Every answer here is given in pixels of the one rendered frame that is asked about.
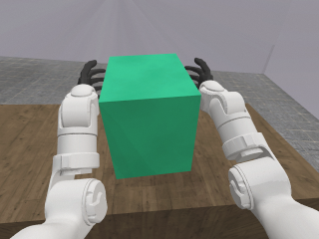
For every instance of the robot right hand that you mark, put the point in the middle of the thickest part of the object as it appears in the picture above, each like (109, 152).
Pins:
(203, 71)

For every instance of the left robot forearm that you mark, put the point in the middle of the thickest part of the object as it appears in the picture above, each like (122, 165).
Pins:
(77, 135)

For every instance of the pedestal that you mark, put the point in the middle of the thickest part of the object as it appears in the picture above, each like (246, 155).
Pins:
(195, 204)

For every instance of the robot right upper arm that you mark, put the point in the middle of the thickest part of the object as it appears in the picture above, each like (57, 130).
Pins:
(261, 186)

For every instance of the robot left hand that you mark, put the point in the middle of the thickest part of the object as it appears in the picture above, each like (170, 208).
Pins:
(87, 73)

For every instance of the right robot forearm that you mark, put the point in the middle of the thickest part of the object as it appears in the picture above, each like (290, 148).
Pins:
(240, 138)

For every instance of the carton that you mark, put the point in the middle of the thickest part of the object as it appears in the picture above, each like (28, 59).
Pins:
(149, 106)

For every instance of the robot left upper arm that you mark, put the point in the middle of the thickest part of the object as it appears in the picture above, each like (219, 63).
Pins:
(72, 208)

